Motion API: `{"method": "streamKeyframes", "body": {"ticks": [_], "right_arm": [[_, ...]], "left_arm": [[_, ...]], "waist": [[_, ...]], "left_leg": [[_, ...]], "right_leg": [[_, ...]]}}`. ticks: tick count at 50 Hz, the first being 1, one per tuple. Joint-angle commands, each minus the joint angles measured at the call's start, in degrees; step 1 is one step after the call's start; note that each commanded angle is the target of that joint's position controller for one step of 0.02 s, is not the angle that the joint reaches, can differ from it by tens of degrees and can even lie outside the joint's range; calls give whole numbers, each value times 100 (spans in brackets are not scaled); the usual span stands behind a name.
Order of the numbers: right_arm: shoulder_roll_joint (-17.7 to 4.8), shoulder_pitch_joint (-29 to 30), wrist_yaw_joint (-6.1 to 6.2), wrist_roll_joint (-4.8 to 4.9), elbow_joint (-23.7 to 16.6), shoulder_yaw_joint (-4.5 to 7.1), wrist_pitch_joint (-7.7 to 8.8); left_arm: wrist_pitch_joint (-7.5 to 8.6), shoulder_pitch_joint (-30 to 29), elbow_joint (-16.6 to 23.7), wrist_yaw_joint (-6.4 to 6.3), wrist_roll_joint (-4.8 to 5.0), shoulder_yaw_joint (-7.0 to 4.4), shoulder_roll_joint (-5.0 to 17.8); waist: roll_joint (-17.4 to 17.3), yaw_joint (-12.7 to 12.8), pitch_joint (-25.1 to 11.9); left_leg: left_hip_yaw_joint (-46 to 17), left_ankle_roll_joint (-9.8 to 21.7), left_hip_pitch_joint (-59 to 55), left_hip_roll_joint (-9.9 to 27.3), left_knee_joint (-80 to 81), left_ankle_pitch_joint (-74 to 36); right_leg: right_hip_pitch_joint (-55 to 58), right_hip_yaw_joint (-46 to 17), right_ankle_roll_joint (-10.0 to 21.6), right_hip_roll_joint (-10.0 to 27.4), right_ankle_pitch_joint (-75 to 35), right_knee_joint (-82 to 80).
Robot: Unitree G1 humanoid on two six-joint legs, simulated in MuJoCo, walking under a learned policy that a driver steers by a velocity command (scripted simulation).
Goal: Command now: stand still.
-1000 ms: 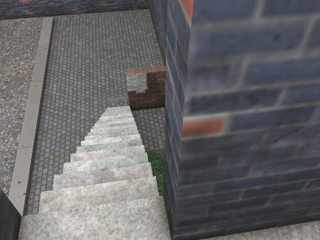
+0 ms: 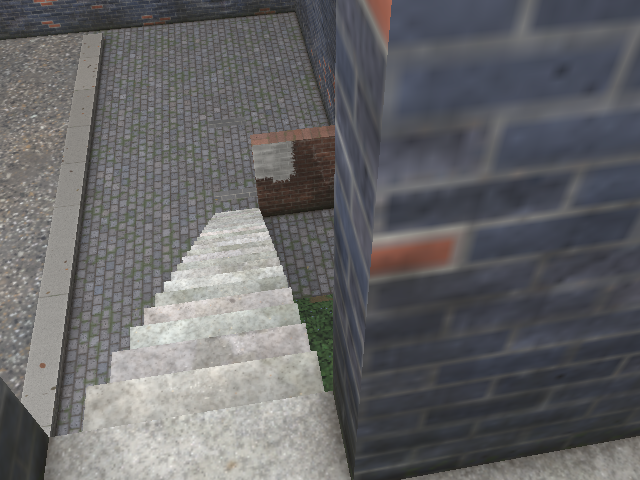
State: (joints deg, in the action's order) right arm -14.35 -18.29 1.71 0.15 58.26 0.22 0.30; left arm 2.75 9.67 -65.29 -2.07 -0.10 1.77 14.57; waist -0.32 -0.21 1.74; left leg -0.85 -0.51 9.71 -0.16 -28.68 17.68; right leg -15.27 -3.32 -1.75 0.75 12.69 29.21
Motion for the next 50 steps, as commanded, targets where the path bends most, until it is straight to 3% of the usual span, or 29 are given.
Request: {"method": "streamKeyframes", "body": {"ticks": [1,32,34,36,38,50], "right_arm": [[-620,-399,24,1,-109,113,34],[-393,-748,68,11,0,124,40],[-445,-716,53,37,-18,149,50],[-342,-799,61,8,14,128,58],[-407,-734,51,37,-13,156,65],[-366,-754,59,42,-20,193,83]], "left_arm": [[38,99,136,-19,4,-104,679],[29,421,202,-45,26,-138,478],[-20,412,201,-19,-13,-158,475],[-2,478,212,-45,34,-152,436],[-26,443,211,-27,-1,-176,467],[-28,504,227,-34,10,-213,399]], "waist": [[36,-1,82],[21,-20,162],[96,-9,245],[-32,-19,111],[36,-11,198],[-4,-19,151]], "left_leg": [[-62,-21,467,51,614,-452],[-49,-24,545,29,534,-422],[-67,23,666,59,552,-265],[-41,-15,580,31,537,-387],[-61,15,653,64,539,-319],[-63,19,627,74,508,-394]], "right_leg": [[233,69,141,11,-600,-420],[167,114,151,-16,-610,-330],[171,116,151,-28,-568,-347],[245,102,160,-8,-644,-321],[207,114,160,-24,-637,-329],[247,121,169,-23,-745,-307]]}}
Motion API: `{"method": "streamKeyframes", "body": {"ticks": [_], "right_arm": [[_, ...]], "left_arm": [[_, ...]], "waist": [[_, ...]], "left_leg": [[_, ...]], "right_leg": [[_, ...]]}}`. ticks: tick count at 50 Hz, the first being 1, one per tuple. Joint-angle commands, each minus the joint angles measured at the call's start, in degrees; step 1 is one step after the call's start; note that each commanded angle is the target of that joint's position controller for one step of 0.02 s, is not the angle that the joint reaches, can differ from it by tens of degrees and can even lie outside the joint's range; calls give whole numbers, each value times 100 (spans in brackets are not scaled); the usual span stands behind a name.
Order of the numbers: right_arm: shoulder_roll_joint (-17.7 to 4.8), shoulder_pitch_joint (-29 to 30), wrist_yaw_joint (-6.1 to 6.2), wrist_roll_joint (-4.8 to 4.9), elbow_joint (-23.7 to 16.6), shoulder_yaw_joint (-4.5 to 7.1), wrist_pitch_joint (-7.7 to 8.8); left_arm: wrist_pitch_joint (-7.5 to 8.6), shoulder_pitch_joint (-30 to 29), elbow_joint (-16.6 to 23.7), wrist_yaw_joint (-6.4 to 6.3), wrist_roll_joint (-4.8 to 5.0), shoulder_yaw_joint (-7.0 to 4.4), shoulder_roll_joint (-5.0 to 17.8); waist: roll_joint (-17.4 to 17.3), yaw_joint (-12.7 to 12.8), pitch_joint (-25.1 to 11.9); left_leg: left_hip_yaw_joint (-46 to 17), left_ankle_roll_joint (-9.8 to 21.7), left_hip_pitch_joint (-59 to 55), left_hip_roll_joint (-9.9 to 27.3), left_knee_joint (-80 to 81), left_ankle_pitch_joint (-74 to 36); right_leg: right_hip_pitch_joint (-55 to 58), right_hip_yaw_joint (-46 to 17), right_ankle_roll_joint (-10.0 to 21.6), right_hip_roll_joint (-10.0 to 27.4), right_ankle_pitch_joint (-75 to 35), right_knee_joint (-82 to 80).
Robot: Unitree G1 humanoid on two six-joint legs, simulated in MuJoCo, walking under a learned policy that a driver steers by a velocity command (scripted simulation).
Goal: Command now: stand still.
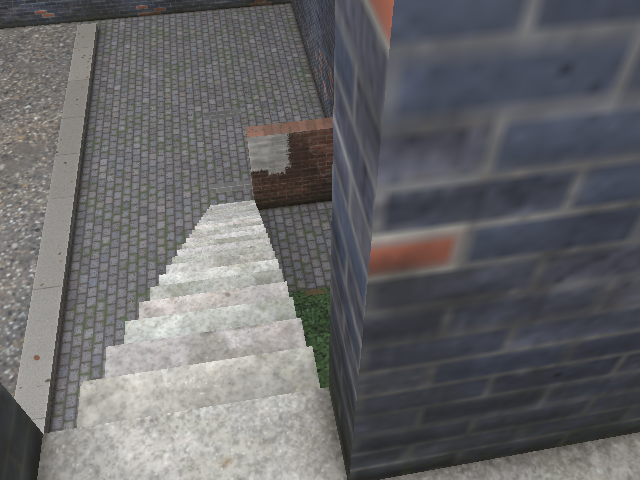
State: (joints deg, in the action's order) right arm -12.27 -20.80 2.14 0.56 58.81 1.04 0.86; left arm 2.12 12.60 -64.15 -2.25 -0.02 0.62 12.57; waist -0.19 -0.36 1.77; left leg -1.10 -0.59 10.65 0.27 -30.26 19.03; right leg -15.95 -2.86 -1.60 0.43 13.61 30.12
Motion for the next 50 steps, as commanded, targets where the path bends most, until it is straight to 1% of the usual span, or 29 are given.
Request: {"method": "streamKeyframes", "body": {"ticks": [1,23,50], "right_arm": [[-572,-502,17,2,-76,114,27],[-511,-480,11,9,-58,160,40],[-461,-463,1,15,-28,181,47]], "left_arm": [[35,214,114,-17,3,-101,596],[42,256,100,-28,12,-143,530],[44,317,58,-35,17,-161,474]], "waist": [[-16,-4,151],[-6,-6,161],[-8,-7,179]], "left_leg": [[-38,28,533,31,665,-531],[-46,32,529,26,652,-584],[-55,45,539,19,650,-592]], "right_leg": [[316,76,154,9,-842,-398],[352,100,145,15,-901,-370],[360,130,127,21,-902,-351]]}}
Over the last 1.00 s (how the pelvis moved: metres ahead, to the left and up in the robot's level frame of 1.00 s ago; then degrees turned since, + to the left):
0.01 0.00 0.00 0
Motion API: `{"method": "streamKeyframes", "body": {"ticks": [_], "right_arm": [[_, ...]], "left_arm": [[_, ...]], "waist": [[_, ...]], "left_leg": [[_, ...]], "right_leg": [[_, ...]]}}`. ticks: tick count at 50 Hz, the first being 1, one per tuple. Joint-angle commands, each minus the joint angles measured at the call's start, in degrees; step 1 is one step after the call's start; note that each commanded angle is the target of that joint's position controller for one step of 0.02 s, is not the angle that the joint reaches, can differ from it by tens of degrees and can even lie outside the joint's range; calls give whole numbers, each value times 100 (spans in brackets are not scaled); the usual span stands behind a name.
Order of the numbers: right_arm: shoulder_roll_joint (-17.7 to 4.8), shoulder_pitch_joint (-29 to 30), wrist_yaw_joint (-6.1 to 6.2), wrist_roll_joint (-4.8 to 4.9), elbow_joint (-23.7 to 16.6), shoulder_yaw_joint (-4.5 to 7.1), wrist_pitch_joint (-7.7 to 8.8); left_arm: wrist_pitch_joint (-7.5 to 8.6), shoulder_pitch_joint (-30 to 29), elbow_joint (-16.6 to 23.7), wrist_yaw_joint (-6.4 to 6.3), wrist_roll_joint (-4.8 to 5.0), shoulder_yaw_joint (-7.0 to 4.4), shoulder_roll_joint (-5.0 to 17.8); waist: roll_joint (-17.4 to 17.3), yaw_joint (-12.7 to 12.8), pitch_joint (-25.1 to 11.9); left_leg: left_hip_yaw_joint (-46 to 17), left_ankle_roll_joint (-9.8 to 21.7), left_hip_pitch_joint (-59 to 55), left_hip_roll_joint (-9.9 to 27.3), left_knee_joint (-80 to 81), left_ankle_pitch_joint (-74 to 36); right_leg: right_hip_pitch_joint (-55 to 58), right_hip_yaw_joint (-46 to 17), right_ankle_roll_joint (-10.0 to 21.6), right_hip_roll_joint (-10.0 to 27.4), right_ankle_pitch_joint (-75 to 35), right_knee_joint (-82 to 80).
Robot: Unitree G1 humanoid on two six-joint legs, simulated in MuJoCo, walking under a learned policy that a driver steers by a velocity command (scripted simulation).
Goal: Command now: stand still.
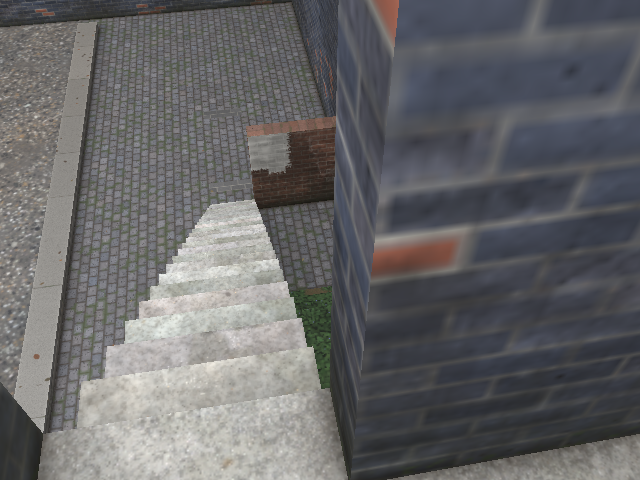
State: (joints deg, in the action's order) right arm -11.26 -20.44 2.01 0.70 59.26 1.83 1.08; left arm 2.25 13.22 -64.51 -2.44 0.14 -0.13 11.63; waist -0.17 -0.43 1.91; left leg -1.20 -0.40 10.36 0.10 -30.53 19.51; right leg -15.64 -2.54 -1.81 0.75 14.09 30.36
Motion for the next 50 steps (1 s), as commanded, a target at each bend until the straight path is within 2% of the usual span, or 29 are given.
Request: {"method": "streamKeyframes", "body": {"ticks": [1,50], "right_arm": [[-560,-499,14,1,-71,102,26],[-531,-473,0,6,-56,88,32]], "left_arm": [[32,257,93,-16,1,-86,566],[36,367,65,-20,3,-85,516]], "waist": [[-9,0,165],[-7,1,174]], "left_leg": [[-45,26,568,36,676,-640],[-54,44,605,26,658,-632]], "right_leg": [[329,98,147,-11,-950,-374],[316,140,125,-2,-944,-339]]}}
Over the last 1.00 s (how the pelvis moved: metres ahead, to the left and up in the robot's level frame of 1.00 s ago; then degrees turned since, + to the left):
0.00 0.00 0.00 0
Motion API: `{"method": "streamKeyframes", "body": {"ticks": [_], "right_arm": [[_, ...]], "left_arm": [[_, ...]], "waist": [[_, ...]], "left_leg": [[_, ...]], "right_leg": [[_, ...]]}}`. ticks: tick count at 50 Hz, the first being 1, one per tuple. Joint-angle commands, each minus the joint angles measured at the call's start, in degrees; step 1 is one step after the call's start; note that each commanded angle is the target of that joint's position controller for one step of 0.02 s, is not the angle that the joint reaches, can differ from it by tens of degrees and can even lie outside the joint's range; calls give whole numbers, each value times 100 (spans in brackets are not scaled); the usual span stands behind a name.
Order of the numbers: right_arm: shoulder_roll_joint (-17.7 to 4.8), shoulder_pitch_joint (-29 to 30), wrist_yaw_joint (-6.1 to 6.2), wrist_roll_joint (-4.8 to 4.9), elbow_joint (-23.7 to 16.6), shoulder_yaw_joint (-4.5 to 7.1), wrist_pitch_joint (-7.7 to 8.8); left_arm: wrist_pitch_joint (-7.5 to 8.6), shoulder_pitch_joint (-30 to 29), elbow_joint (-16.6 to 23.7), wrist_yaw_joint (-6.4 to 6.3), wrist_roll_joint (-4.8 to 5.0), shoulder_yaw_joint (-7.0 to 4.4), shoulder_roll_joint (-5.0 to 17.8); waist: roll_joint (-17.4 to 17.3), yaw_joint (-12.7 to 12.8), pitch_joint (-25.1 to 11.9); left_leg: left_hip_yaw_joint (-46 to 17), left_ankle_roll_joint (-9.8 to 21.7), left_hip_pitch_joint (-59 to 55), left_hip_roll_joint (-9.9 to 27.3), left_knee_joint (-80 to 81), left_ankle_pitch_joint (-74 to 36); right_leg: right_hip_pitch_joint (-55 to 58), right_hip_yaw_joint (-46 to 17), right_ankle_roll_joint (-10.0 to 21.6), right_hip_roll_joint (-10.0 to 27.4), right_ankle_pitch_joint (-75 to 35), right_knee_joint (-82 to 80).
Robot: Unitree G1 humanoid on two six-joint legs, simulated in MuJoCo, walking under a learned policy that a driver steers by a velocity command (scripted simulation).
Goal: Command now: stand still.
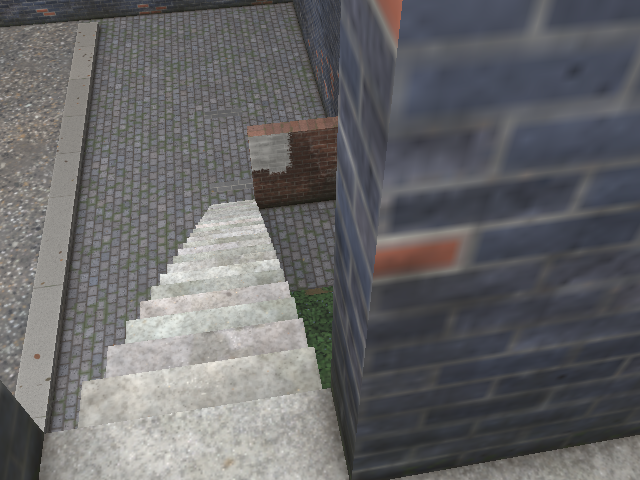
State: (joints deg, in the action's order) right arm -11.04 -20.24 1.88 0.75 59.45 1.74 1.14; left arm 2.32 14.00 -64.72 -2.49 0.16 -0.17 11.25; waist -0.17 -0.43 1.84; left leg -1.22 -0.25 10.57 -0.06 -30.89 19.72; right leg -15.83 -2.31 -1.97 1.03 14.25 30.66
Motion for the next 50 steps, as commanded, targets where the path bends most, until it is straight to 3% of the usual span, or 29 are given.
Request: {"method": "streamKeyframes", "body": {"ticks": [1,50], "right_arm": [[-554,-492,14,1,-75,96,26],[-546,-481,7,2,-75,73,26]], "left_arm": [[30,291,85,-15,1,-81,554],[33,374,93,-16,1,-72,530]], "waist": [[-7,0,181],[-4,1,187]], "left_leg": [[-52,29,585,42,693,-652],[-54,34,619,34,677,-629]], "right_leg": [[334,118,141,-31,-960,-368],[318,150,133,-24,-944,-344]]}}
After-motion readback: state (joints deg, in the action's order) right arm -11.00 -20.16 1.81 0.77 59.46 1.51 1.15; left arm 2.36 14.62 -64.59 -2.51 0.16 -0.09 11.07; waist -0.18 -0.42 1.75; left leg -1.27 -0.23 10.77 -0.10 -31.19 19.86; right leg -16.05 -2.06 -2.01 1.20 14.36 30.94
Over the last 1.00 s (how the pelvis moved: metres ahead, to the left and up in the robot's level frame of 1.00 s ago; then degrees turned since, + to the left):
0.00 0.00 0.00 0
